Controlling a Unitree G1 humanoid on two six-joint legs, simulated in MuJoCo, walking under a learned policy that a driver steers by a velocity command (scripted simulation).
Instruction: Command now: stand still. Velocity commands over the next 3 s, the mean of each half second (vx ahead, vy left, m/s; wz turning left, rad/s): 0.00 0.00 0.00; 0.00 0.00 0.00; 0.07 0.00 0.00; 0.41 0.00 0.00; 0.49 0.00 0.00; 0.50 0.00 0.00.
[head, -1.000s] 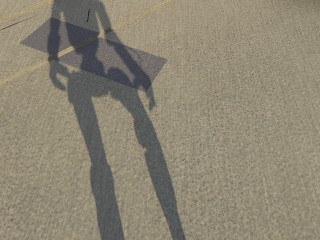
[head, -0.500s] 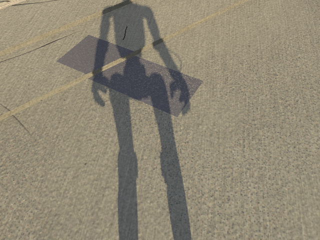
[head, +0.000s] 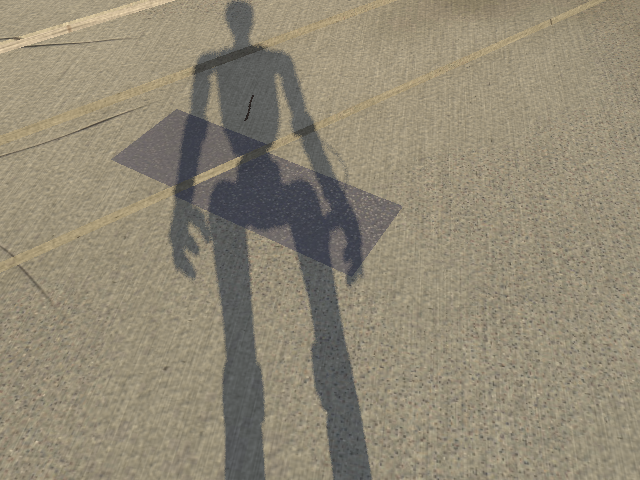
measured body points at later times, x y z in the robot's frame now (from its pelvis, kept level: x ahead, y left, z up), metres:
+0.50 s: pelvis +0.02 +0.01 +0.00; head +0.02 +0.01 +0.45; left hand +0.01 +0.23 -0.16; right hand +0.00 -0.22 -0.16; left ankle -0.03 +0.11 -0.74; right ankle +0.04 -0.10 -0.74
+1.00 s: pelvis +0.02 +0.01 +0.00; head +0.03 +0.01 +0.45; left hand +0.00 +0.23 -0.16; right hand -0.01 -0.20 -0.16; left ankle -0.03 +0.11 -0.74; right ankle +0.04 -0.10 -0.74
